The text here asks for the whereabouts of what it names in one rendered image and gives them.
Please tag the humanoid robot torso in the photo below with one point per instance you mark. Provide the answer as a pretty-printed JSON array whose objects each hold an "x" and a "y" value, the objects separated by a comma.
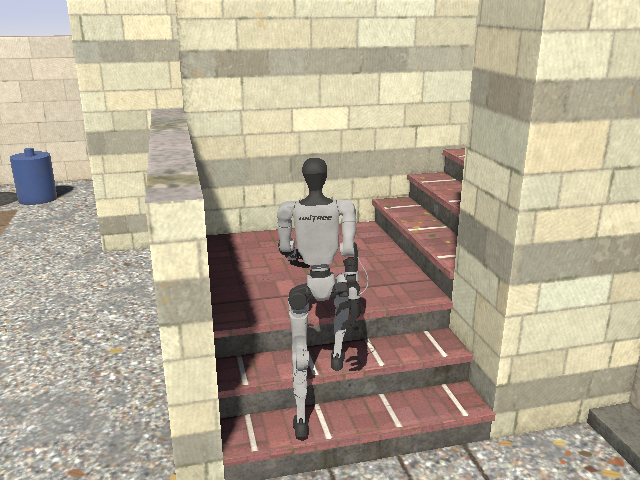
[{"x": 317, "y": 238}]

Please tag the robot left upper arm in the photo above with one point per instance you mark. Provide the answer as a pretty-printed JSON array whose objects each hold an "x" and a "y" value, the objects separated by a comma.
[{"x": 284, "y": 215}]

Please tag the robot left forearm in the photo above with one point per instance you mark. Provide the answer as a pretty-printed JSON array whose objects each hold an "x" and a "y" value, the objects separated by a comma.
[{"x": 290, "y": 255}]

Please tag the robot right forearm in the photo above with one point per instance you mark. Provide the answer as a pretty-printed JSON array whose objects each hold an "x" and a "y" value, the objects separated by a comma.
[{"x": 352, "y": 275}]

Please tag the left robot foot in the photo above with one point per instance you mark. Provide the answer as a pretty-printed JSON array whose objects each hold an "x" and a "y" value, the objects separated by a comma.
[{"x": 300, "y": 428}]

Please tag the robot right hand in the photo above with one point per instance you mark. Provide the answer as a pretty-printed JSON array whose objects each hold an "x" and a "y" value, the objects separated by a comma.
[{"x": 355, "y": 307}]

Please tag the robot left hand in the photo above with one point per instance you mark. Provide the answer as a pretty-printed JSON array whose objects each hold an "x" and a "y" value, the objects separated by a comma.
[{"x": 297, "y": 263}]

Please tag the robot right upper arm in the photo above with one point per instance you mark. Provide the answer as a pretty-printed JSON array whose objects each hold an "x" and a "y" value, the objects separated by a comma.
[{"x": 347, "y": 210}]

